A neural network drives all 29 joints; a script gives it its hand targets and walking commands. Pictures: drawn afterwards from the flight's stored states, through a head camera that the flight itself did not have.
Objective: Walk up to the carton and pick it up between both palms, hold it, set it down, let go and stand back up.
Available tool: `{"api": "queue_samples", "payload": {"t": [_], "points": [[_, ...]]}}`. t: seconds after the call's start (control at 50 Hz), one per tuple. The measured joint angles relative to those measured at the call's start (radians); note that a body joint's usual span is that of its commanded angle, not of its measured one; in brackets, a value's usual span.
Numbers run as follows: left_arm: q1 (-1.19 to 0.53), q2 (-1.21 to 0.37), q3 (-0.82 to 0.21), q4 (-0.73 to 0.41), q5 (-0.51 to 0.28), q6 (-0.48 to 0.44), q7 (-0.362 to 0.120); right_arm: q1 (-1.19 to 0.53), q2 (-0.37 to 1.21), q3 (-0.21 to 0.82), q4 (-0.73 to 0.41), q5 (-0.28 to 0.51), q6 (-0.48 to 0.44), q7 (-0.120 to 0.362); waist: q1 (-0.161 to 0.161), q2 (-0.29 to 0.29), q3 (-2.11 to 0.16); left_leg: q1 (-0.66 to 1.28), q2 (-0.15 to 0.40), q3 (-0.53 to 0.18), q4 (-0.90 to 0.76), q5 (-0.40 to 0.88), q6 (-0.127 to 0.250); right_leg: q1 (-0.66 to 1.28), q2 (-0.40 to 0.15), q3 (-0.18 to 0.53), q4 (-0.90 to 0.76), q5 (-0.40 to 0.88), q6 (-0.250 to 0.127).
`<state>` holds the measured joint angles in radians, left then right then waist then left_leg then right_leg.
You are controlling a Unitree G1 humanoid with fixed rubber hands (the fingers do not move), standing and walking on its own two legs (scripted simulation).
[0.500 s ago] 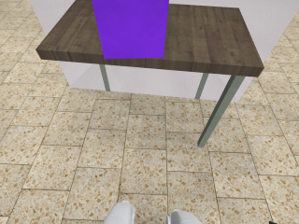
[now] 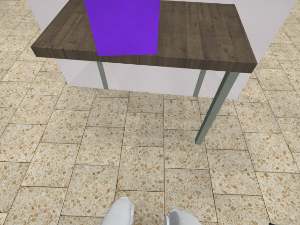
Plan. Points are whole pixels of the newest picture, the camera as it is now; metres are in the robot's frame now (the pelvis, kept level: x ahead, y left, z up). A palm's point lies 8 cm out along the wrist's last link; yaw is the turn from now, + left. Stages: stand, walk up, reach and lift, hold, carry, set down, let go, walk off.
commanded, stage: walk up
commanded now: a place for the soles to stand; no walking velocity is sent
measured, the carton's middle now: (125, 3) +0.83 +0.13 +0.16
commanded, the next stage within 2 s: none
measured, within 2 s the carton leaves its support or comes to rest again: neither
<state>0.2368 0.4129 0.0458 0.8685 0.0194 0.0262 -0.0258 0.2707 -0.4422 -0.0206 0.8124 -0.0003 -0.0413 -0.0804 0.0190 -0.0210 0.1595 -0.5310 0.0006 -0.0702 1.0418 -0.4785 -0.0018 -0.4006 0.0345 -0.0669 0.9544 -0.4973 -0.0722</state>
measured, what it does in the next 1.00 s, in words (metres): steps on the spot: left foot, then right foot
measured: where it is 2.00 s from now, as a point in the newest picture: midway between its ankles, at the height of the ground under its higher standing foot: outside the picture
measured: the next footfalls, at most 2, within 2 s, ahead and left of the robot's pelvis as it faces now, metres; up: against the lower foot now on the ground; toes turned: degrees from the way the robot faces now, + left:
left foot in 0.18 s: +0.08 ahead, +0.15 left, +0.00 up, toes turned -2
right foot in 0.50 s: +0.04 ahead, -0.08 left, +0.00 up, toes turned -2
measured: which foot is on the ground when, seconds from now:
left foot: up 0.00-0.16, down 0.18-0.52, up 0.54-0.78, down 0.80-1.00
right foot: down 0.00-0.20, up 0.22-0.48, down 0.50-0.84, up 0.86-1.00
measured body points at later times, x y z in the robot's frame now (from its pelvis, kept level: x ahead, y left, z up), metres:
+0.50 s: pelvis -0.01 +0.01 +0.00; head +0.02 +0.04 +0.44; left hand +0.09 +0.35 -0.12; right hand +0.06 -0.33 -0.08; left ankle +0.04 +0.15 -0.68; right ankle +0.00 -0.08 -0.69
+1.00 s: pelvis -0.01 +0.01 +0.00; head +0.02 +0.04 +0.45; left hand +0.10 +0.34 -0.11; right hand +0.07 -0.32 -0.08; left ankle +0.05 +0.14 -0.69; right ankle +0.01 -0.09 -0.67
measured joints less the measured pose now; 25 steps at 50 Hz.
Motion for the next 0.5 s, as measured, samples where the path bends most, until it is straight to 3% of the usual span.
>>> {"api": "queue_samples", "payload": {"t": [0.18, 0.24, 0.34, 0.44, 0.5], "points": [[0.008, -0.019, 0.0, -0.002, 0.0, 0.0, 0.003, 0.0, 0.001, 0.0, 0.0, 0.0, 0.002, 0.0, 0.0, 0.021, 0.0, 0.08, 0.0, 0.016, -0.073, 0.015, 0.0, 0.0, 0.0, 0.0, -0.001, 0.006, 0.014], [-0.018, -0.006, 0.0, -0.002, 0.0, 0.001, 0.003, 0.008, 0.016, 0.0, 0.0, 0.0, -0.01, 0.0, 0.0, 0.0, 0.003, 0.089, -0.004, 0.025, -0.078, 0.031, 0.003, -0.002, -0.005, 0.006, 0.016, 0.016, 0.015], [-0.073, 0.024, 0.001, -0.003, 0.0, 0.002, 0.002, 0.021, 0.016, 0.0, 0.0, 0.0, -0.011, 0.0, 0.0, -0.015, 0.003, 0.115, 0.006, 0.021, -0.086, 0.031, 0.016, -0.005, -0.006, 0.007, 0.071, -0.089, 0.015], [-0.085, 0.072, 0.0, -0.002, 0.0, 0.002, -0.003, 0.021, 0.016, 0.0, 0.0, 0.0, -0.011, 0.0, 0.0, -0.048, 0.0, 0.106, 0.006, 0.021, -0.086, 0.031, 0.016, -0.004, -0.006, 0.007, 0.071, -0.088, 0.015], [-0.066, 0.086, 0.0, -0.003, 0.0, 0.001, -0.004, 0.019, 0.016, 0.0, 0.0, 0.0, -0.011, 0.0, 0.001, -0.057, -0.014, 0.076, 0.006, 0.021, -0.075, 0.03, 0.014, 0.007, -0.006, 0.008, 0.007, -0.024, 0.015]]}}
